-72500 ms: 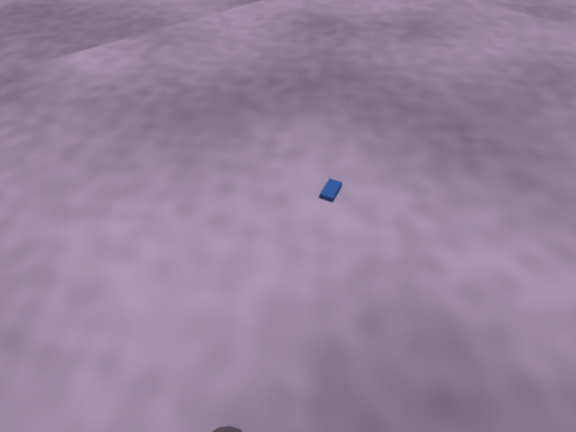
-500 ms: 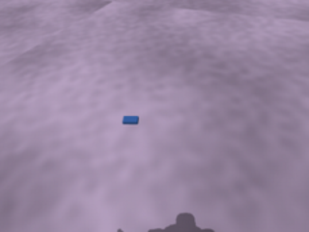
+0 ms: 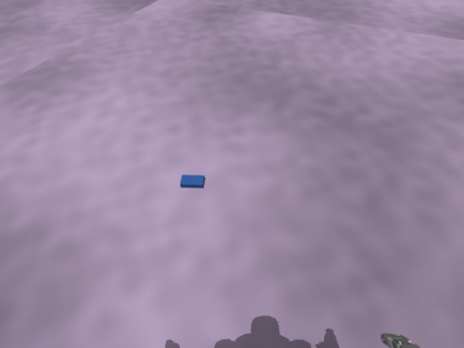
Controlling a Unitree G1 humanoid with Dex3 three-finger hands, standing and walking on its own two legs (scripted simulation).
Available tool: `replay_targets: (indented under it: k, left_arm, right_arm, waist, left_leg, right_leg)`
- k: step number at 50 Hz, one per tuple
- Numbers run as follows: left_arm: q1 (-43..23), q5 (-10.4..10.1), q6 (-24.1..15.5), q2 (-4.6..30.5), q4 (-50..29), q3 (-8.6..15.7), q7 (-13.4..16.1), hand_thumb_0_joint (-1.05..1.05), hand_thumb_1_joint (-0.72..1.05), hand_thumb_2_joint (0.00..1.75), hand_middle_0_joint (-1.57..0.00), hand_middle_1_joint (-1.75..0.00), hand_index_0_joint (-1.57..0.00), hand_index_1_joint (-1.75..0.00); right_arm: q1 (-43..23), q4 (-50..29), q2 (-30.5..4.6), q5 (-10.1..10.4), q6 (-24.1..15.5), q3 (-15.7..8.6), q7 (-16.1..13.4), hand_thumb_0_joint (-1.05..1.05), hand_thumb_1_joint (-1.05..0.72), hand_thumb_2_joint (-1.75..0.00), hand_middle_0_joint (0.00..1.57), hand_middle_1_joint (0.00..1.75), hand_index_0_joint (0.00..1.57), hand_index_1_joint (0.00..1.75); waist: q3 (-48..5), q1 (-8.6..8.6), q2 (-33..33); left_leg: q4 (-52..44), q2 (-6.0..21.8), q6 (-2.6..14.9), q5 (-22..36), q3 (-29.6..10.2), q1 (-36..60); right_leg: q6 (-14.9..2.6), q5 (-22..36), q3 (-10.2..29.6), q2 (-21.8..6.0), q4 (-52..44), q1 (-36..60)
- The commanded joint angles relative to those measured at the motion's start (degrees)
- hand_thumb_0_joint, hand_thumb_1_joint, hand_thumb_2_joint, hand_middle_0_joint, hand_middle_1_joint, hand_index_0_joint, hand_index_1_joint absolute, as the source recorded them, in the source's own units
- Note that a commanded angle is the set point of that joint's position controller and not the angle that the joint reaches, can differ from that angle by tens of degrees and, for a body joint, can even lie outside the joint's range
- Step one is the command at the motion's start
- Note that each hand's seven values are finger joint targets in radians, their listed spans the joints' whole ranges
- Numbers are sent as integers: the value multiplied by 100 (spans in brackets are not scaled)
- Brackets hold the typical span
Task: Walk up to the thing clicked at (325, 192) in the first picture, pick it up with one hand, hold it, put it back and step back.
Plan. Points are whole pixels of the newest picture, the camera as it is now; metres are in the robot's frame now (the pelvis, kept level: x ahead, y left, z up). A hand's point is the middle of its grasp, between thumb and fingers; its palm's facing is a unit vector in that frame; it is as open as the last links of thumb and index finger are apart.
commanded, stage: step back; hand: left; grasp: from above
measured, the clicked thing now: (192, 181) +1.09 +0.30 -0.76
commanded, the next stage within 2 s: stand in 0.12 s
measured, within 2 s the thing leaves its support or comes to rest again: neither
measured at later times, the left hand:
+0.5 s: hand out of the picture +0.08 +0.24 -0.15, palm faces -0.03 -0.94 -0.33, open 7.4 cm
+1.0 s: hand out of the picture +0.06 +0.25 -0.15, palm faces -0.04 -0.94 -0.34, open 7.4 cm
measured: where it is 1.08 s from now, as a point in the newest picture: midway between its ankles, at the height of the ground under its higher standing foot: outside the picture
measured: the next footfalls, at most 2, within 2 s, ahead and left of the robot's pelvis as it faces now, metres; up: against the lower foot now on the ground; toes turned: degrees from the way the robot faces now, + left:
none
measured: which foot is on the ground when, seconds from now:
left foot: down 0.00-1.00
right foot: down 0.00-1.00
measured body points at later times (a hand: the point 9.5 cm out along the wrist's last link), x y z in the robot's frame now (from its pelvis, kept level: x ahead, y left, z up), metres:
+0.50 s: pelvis -0.01 +0.00 +0.01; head -0.01 +0.00 +0.46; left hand +0.08 +0.29 -0.12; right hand +0.07 -0.30 -0.12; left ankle +0.02 +0.12 -0.74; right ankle -0.01 -0.14 -0.74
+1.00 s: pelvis -0.01 -0.01 +0.01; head +0.00 -0.01 +0.46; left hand +0.06 +0.30 -0.12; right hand +0.06 -0.30 -0.12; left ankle +0.02 +0.12 -0.74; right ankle -0.01 -0.14 -0.74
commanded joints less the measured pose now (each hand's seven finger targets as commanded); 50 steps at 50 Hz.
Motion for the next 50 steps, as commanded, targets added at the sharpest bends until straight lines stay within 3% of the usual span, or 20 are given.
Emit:
replay_targets:
  k: [1, 5, 6, 8, 19, 27, 28, 35, 39, 42, 46, 50]
  left_arm:
    - [-264, 31, -139, 1230, -277, 264, 41, 0, 90, 90, -20, -30, -20, -30]
    - [-279, 62, -152, 1223, -255, 249, 27, 0, 90, 90, -20, -30, -20, -30]
    - [-298, -3, -174, 1095, -168, 149, 17, 0, 90, 90, -20, -30, -20, -30]
    - [-293, -14, -202, 1116, -154, 133, 16, 0, 90, 90, -20, -30, -20, -30]
    - [-274, 12, -190, 1163, -25, 102, 1, 0, 90, 90, -20, -30, -20, -30]
    - [-242, 22, -173, 1171, -1, 89, -16, 0, 90, 90, -20, -30, -20, -30]
    - [-271, 23, -171, 1160, -20, 95, -20, 0, 90, 90, -20, -30, -20, -30]
    - [-177, 10, -158, 1172, -16, 75, -26, 0, 90, 90, -20, -30, -20, -30]
    - [-179, 11, -172, 1205, -41, 82, -19, 0, 90, 90, -20, -30, -20, -30]
    - [-151, -3, -157, 1193, -23, 73, -22, 0, 90, 90, -20, -30, -20, -30]
    - [-108, 13, -162, 1192, -41, 62, -23, 0, 90, 90, -20, -30, -20, -30]
    - [-36, 2, -160, 1195, -35, 50, -24, 0, 90, 90, -20, -30, -20, -30]
  right_arm:
    - [-259, -227, -1247, -4, -97, -289, -83, 0, -90, -90, 20, 30, 20, 30]
    - [-371, -196, -1195, -29, -83, -253, -45, 0, -90, -90, 20, 30, 20, 30]
    - [-196, -173, -1256, 19, -104, -250, -17, 0, -90, -90, 20, 30, 20, 30]
    - [-259, -133, -1297, 16, -136, -254, -4, 0, -90, -90, 20, 30, 20, 30]
    - [-147, 1, -1323, 16, -143, -228, -3, 0, -90, -90, 20, 30, 20, 30]
    - [62, 58, -1288, -2, -134, -196, 11, 0, -90, -90, 20, 30, 20, 30]
    - [88, 54, -1330, 2, -135, -199, 6, 0, -90, -90, 20, 30, 20, 30]
    - [163, 86, -1317, -4, -124, -181, 6, 0, -90, -90, 20, 30, 20, 30]
    - [228, 76, -1322, 1, -130, -171, 7, 0, -90, -90, 20, 30, 20, 30]
    - [293, 106, -1332, 1, -121, -150, 6, 0, -90, -90, 20, 30, 20, 30]
    - [229, 77, -1352, 5, -130, -146, -1, 0, -90, -90, 20, 30, 20, 30]
    - [237, 95, -1368, 12, -122, -135, -1, 0, -90, -90, 20, 30, 20, 30]
  waist:
    - [-616, -120, -65]
    - [-584, -99, -145]
    - [-753, -214, -49]
    - [-848, -182, 36]
    - [-624, -148, 62]
    - [-364, -177, -74]
    - [-445, -191, -26]
    - [-360, -180, -85]
    - [-446, -213, -79]
    - [-329, -224, -58]
    - [-508, -198, -45]
    - [-470, -186, -27]
  left_leg:
    - [-648, 617, 227, 1269, -470, 278]
    - [-776, 593, 180, 931, -388, 405]
    - [-913, 590, 185, 1253, -523, 687]
    - [-919, 652, 182, 1660, -525, 893]
    - [-1288, 644, 111, 1243, -509, 771]
    - [-1463, 609, 72, 564, -553, 543]
    - [-1417, 620, 96, 672, -525, 581]
    - [-1446, 623, 82, 549, -564, 621]
    - [-1380, 611, 91, 711, -534, 599]
    - [-1442, 609, 81, 533, -553, 519]
    - [-1329, 645, 112, 884, -526, 645]
    - [-1316, 636, 117, 813, -514, 667]
  right_leg:
    - [-328, 1397, 435, -476, -583, 173]
    - [-322, 1223, 507, -497, -896, 102]
    - [-286, 1359, 549, -571, -972, 228]
    - [-250, 1610, 510, -559, -973, 277]
    - [-234, 1129, 482, -564, -1250, 387]
    - [-231, 505, 496, -538, -1375, 209]
    - [-244, 699, 515, -563, -1357, 268]
    - [-244, 448, 522, -534, -1387, 62]
    - [-237, 707, 537, -554, -1356, 184]
    - [-230, 504, 527, -523, -1371, 72]
    - [-243, 816, 536, -557, -1327, 170]
    - [-231, 830, 521, -547, -1339, 158]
